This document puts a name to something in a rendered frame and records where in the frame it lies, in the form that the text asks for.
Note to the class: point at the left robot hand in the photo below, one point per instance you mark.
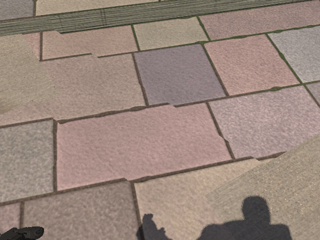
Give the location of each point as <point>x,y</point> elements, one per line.
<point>26,233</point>

